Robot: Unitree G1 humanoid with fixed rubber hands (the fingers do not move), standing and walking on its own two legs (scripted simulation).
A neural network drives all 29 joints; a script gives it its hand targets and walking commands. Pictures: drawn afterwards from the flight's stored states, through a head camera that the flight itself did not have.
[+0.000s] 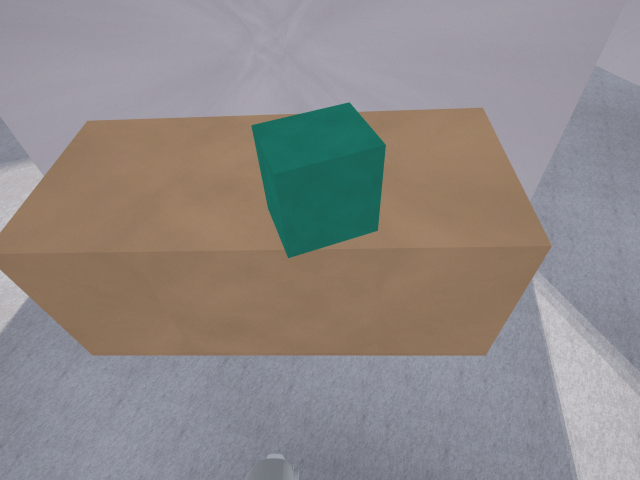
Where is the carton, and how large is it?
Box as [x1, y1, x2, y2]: [251, 102, 385, 257]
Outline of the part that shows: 349,102 251,125 268,209 288,257 377,230 385,144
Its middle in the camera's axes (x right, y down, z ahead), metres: +0.00 -0.14 +0.88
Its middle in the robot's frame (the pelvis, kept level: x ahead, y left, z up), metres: +0.76 +0.06 -0.09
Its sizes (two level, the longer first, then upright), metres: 0.227 0.181 0.243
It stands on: a pedestal, 0.55 m high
